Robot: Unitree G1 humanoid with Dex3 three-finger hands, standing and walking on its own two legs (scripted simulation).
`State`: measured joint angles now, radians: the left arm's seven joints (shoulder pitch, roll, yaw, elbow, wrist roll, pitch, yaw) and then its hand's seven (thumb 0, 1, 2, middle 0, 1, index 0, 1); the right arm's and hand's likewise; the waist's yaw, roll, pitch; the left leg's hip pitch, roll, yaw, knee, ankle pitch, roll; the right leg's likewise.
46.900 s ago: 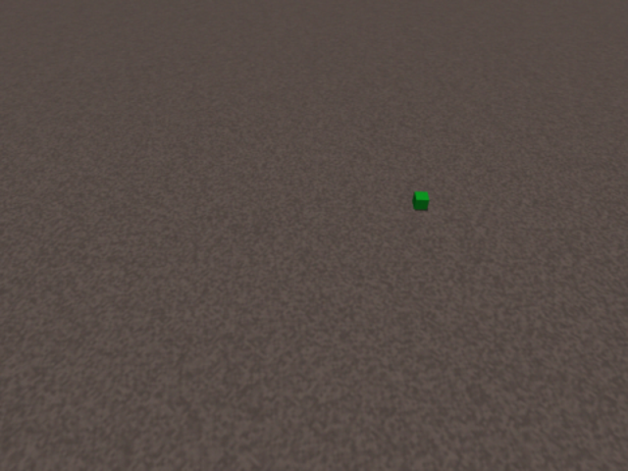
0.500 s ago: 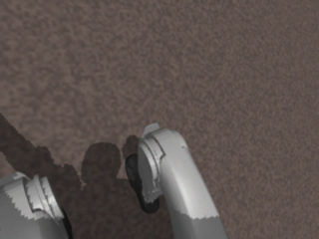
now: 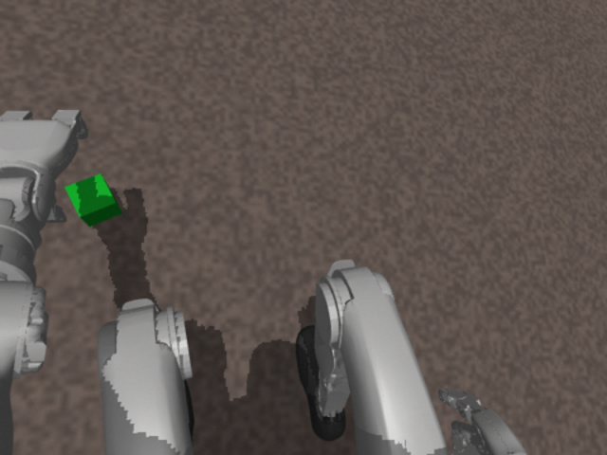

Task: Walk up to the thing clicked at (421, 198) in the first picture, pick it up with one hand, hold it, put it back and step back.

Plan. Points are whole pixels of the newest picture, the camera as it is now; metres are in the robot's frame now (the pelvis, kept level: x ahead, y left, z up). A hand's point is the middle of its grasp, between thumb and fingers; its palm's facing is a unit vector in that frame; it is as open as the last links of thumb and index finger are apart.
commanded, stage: withdraw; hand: left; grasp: from above
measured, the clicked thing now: (95, 200) +0.54 +0.25 -0.33
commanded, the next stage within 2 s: home in 0.14 s
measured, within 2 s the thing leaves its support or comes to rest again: neither
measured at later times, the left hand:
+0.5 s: hand (38, 167) +0.50 +0.26 -0.11, palm faces -0.37 -0.18 -0.91, open 11.7 cm
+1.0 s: hand out of the picture +0.32 +0.22 +0.10, palm faces -0.13 -0.83 -0.55, open 7.4 cm
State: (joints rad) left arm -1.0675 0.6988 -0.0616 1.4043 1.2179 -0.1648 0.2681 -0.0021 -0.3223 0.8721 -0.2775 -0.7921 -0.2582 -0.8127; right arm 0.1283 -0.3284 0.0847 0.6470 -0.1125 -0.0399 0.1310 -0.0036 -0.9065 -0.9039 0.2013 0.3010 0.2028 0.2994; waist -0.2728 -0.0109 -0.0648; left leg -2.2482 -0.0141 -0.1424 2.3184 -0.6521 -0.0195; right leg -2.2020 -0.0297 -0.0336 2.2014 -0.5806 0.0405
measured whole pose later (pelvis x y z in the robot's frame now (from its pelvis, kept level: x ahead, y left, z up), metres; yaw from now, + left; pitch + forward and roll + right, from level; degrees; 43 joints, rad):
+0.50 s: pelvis +0.02 +0.00 +0.02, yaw +1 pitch +37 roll -7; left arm -0.87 0.61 0.05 1.11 1.02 0.00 0.22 0.00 0.03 0.82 -0.25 -0.55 -0.23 -0.56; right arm 0.26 -0.26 0.03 0.68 -0.07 0.01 0.13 0.00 -0.90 -0.90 0.21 0.30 0.21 0.30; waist -0.22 0.06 -0.12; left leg -2.20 0.00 -0.12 2.26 -0.71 -0.02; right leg -2.18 -0.03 -0.02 2.16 -0.63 0.06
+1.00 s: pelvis +0.03 -0.01 +0.20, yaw +5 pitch +28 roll -3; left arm -0.13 0.33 -0.01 0.38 0.30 0.23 0.09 0.01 0.88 0.90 -0.21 -0.30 -0.21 -0.30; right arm 0.06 -0.24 0.00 0.57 0.03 -0.05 -0.02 0.00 -0.91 -0.90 0.20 0.30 0.20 0.30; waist -0.06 0.03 -0.21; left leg -1.55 0.02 -0.08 1.68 -0.62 -0.03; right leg -1.53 -0.05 -0.03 1.62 -0.57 0.03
